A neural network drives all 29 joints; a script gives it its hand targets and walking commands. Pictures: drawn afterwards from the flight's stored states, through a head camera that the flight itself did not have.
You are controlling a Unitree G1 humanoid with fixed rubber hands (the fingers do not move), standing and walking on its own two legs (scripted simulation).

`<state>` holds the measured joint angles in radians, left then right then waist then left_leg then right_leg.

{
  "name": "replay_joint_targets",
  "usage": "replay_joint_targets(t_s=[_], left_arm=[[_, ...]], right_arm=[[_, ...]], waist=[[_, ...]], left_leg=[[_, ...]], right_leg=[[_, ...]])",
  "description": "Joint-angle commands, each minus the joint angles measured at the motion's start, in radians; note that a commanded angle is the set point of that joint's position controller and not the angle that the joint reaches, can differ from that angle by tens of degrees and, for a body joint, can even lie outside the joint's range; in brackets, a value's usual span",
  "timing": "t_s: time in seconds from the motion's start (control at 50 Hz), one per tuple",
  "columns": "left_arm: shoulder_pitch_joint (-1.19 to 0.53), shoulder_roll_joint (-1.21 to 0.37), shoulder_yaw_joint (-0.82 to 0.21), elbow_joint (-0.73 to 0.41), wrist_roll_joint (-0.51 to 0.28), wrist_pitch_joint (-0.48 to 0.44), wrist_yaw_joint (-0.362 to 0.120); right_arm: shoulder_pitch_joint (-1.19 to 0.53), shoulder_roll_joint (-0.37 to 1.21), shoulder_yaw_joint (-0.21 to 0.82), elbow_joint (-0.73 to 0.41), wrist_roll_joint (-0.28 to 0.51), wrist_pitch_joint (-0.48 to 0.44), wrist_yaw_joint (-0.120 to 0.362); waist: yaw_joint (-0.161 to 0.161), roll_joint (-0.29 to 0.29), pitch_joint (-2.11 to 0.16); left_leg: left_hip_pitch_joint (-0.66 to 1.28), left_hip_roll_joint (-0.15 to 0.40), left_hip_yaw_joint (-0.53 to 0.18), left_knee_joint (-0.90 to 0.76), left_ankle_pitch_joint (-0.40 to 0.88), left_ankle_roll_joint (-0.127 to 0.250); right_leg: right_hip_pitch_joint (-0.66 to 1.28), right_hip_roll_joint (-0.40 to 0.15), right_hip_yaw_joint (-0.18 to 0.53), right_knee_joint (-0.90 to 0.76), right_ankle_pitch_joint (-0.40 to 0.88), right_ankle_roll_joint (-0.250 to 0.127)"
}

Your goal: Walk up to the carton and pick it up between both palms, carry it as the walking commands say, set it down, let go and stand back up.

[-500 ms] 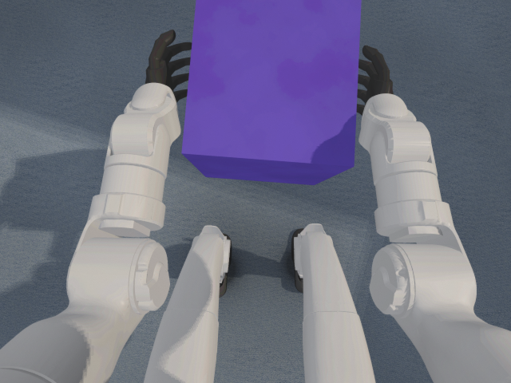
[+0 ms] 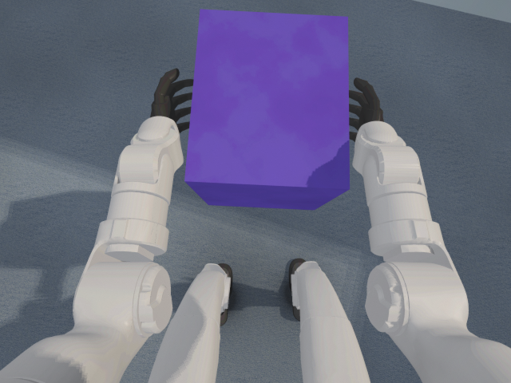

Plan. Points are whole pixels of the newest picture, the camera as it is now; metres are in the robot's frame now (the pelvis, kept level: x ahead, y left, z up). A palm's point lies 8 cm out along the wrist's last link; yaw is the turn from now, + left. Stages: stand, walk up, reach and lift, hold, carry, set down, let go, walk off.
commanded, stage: reach and lift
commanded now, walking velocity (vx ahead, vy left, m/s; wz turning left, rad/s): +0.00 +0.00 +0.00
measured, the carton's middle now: (266, 126) +0.47 -0.01 -0.07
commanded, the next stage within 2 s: hold in 1.54 s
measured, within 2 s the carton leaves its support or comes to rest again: neither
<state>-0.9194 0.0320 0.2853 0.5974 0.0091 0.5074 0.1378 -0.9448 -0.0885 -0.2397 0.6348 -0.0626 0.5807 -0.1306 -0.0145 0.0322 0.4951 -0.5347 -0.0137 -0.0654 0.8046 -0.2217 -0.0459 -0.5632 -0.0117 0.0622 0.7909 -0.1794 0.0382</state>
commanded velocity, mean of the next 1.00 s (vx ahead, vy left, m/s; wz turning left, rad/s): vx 0.00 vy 0.00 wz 0.00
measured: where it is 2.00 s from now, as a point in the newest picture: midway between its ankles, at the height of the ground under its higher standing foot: (260, 303)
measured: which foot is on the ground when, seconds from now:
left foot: down 0.00-1.00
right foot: down 0.00-1.00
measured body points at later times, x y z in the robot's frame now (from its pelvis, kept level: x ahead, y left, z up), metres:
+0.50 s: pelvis +0.09 +0.00 +0.04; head +0.05 -0.02 +0.49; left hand +0.45 +0.13 +0.11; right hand +0.44 -0.17 +0.09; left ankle +0.13 +0.14 -0.69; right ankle +0.15 -0.14 -0.69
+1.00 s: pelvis +0.11 +0.01 +0.05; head +0.05 +0.01 +0.49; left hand +0.42 +0.14 +0.10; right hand +0.41 -0.16 +0.08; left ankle +0.13 +0.14 -0.69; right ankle +0.15 -0.14 -0.69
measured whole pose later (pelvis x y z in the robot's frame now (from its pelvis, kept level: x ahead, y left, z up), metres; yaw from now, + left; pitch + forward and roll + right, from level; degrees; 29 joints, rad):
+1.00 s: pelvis +0.11 +0.01 +0.05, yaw +0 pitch -2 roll +0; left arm -0.36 -0.17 0.25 0.37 0.26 0.75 0.03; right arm -0.33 0.11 -0.26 0.38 -0.24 0.81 -0.03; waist -0.01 0.02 -0.12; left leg -0.21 0.00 -0.07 0.48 -0.23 -0.02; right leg -0.23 -0.02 0.06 0.44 -0.18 0.04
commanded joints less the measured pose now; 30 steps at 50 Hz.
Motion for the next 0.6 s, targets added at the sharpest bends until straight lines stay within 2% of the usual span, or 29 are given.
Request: replay_joint_targets(t_s=[0.0,0.02,0.04,0.06,0.08,0.12,0.14,0.18,0.2,0.22,0.26,0.28,0.3,0.32,0.36,0.4,0.42,0.44,0.46,0.5,0.58], left_arm=[[-0.767,-1.181,-0.620,-0.262,-0.141,-0.010,-0.386],[-0.761,-1.189,-0.618,-0.251,-0.141,-0.008,-0.391],[-0.760,-1.201,-0.611,-0.229,-0.138,-0.004,-0.394],[-0.725,-1.201,-0.582,-0.170,-0.118,-0.001,-0.400],[-0.720,-1.227,-0.579,-0.170,-0.112,0.001,-0.400],[-0.638,-1.243,-0.512,-0.063,-0.065,0.012,-0.413],[-0.595,-1.259,-0.470,0.001,-0.042,0.020,-0.417],[-0.453,-1.255,-0.383,0.102,0.017,0.030,-0.424],[-0.380,-1.241,-0.328,0.150,0.056,0.038,-0.426],[-0.359,-1.243,-0.322,0.157,0.068,0.046,-0.428],[-0.305,-1.203,-0.252,0.189,0.115,0.077,-0.431],[-0.314,-1.197,-0.237,0.172,0.113,0.092,-0.430],[-0.300,-1.181,-0.221,0.192,0.112,0.110,-0.436],[-0.311,-1.191,-0.261,0.151,0.091,0.124,-0.439],[-0.296,-1.172,-0.263,0.115,0.080,0.146,-0.436],[-0.260,-1.187,-0.300,0.052,0.062,0.159,-0.430],[-0.241,-1.193,-0.318,0.010,0.049,0.165,-0.424],[-0.195,-1.207,-0.346,-0.011,0.041,0.174,-0.422],[-0.208,-1.221,-0.391,-0.082,0.015,0.178,-0.418],[-0.199,-1.230,-0.475,-0.201,-0.041,0.176,-0.412],[-0.210,-1.254,-0.611,-0.399,-0.122,0.176,-0.399]], right_arm=[[-0.715,1.294,0.576,-0.248,0.195,-0.064,0.370],[-0.688,1.312,0.566,-0.234,0.187,-0.060,0.371],[-0.680,1.301,0.549,-0.217,0.175,-0.061,0.375],[-0.646,1.318,0.518,-0.181,0.152,-0.059,0.376],[-0.657,1.326,0.517,-0.193,0.155,-0.062,0.385],[-0.593,1.328,0.455,-0.125,0.109,-0.054,0.394],[-0.583,1.310,0.416,-0.100,0.086,-0.054,0.402],[-0.498,1.307,0.359,-0.040,0.034,-0.041,0.412],[-0.427,1.283,0.317,0.011,-0.004,-0.028,0.415],[-0.389,1.260,0.297,0.016,-0.020,-0.020,0.419],[-0.304,1.230,0.220,0.088,-0.079,0.017,0.429],[-0.298,1.233,0.219,0.101,-0.077,0.034,0.440],[-0.299,1.238,0.220,0.108,-0.076,0.047,0.444],[-0.308,1.251,0.258,0.068,-0.063,0.057,0.448],[-0.265,1.258,0.264,0.070,-0.048,0.085,0.453],[-0.250,1.273,0.324,-0.012,-0.009,0.096,0.453],[-0.242,1.274,0.351,-0.055,0.010,0.098,0.452],[-0.223,1.259,0.368,-0.095,0.025,0.103,0.451],[-0.224,1.272,0.409,-0.156,0.054,0.104,0.449],[-0.217,1.316,0.512,-0.274,0.122,0.107,0.434],[-0.228,1.335,0.648,-0.480,0.217,0.110,0.400]], waist=[[0.045,-0.029,-2.062],[0.038,-0.052,-2.047],[0.028,-0.025,-1.990],[0.029,-0.039,-1.892],[0.030,-0.018,-1.862],[0.024,-0.023,-1.651],[0.006,-0.015,-1.527],[0.022,-0.036,-1.261],[0.015,-0.041,-1.121],[0.006,-0.032,-1.048],[0.008,-0.026,-0.847],[0.010,-0.010,-0.814],[0.013,-0.036,-0.764],[0.012,-0.034,-0.811],[0.013,-0.037,-0.796],[0.021,-0.052,-0.857],[0.029,-0.045,-0.887],[0.024,-0.036,-0.901],[0.017,-0.038,-0.964],[0.033,-0.058,-1.086],[0.021,-0.089,-1.183]], left_leg=[[0.386,-0.110,0.050,-0.218,0.044,0.023],[0.394,-0.107,0.050,-0.227,0.024,0.027],[0.379,-0.107,0.055,-0.240,0.009,0.022],[0.360,-0.102,0.057,-0.251,-0.023,0.029],[0.381,-0.100,0.053,-0.261,-0.031,0.027],[0.320,-0.096,0.052,-0.288,-0.081,0.034],[0.306,-0.089,0.047,-0.310,-0.128,0.035],[0.266,-0.088,0.051,-0.332,-0.162,0.039],[0.239,-0.086,0.055,-0.344,-0.176,0.043],[0.263,-0.080,0.055,-0.363,-0.181,0.036],[0.243,-0.074,0.058,-0.398,-0.258,0.034],[0.272,-0.069,0.055,-0.426,-0.281,0.033],[0.285,-0.071,0.056,-0.437,-0.288,0.038],[0.342,-0.079,0.059,-0.443,-0.258,0.035],[0.349,-0.084,0.061,-0.450,-0.210,0.037],[0.398,-0.098,0.064,-0.442,-0.070,0.036],[0.422,-0.099,0.064,-0.438,-0.003,0.033],[0.439,-0.096,0.056,-0.433,0.056,0.030],[0.465,-0.102,0.056,-0.427,0.133,0.027],[0.512,-0.104,0.054,-0.407,0.293,0.029],[0.519,-0.108,0.033,-0.379,0.431,0.035]], right_leg=[[0.626,0.124,-0.034,-0.179,0.062,-0.011],[0.624,0.124,-0.038,-0.188,0.044,-0.009],[0.607,0.117,-0.038,-0.203,0.033,-0.015],[0.563,0.116,-0.043,-0.215,-0.005,-0.012],[0.545,0.114,-0.047,-0.224,-0.012,-0.016],[0.496,0.105,-0.048,-0.250,-0.058,-0.021],[0.456,0.100,-0.056,-0.267,-0.105,-0.027],[0.395,0.099,-0.064,-0.294,-0.157,-0.029],[0.367,0.100,-0.068,-0.307,-0.176,-0.031],[0.364,0.104,-0.078,-0.317,-0.179,-0.035],[0.334,0.111,-0.087,-0.340,-0.251,-0.044],[0.354,0.115,-0.095,-0.352,-0.270,-0.044],[0.361,0.115,-0.096,-0.372,-0.285,-0.043],[0.395,0.116,-0.090,-0.385,-0.261,-0.042],[0.418,0.113,-0.083,-0.396,-0.207,-0.035],[0.465,0.112,-0.077,-0.400,-0.078,-0.028],[0.492,0.113,-0.076,-0.396,-0.006,-0.027],[0.501,0.114,-0.073,-0.393,0.054,-0.027],[0.547,0.120,-0.070,-0.388,0.143,-0.023],[0.629,0.121,-0.056,-0.376,0.319,-0.011],[0.706,0.112,-0.028,-0.350,0.538,0.005]])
